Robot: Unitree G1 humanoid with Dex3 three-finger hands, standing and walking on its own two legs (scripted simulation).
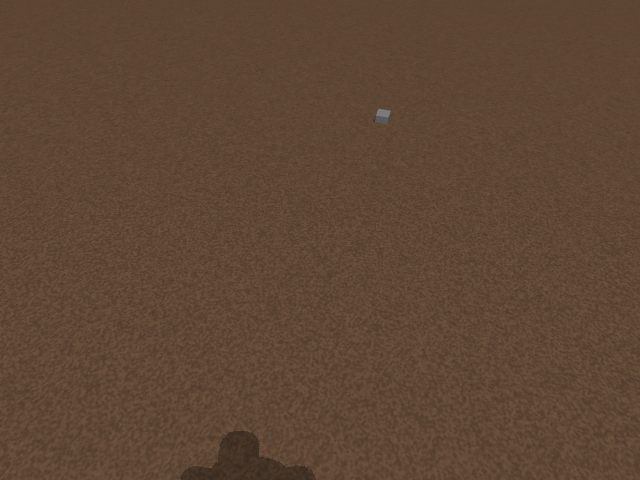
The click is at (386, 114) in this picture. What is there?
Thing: small box
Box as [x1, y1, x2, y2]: [375, 109, 390, 123]
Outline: 378,109 375,121 387,123 390,111
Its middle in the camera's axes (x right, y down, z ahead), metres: +0.36 -0.77 +2.40
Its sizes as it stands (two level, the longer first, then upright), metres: 0.085 0.075 0.044
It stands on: the floor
